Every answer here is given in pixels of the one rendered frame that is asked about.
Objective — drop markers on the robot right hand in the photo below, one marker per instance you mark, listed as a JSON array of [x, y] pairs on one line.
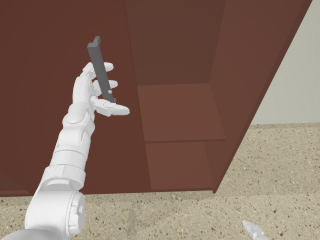
[[255, 231]]

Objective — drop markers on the robot left upper arm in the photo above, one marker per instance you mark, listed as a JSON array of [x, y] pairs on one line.
[[53, 215]]

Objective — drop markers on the wardrobe door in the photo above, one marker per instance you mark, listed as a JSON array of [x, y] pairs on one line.
[[6, 184], [43, 49]]

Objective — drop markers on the robot left hand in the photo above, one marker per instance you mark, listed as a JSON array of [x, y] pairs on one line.
[[86, 91]]

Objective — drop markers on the left robot forearm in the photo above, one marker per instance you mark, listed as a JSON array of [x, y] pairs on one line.
[[66, 169]]

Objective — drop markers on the handle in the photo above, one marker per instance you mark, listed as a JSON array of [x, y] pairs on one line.
[[100, 70]]

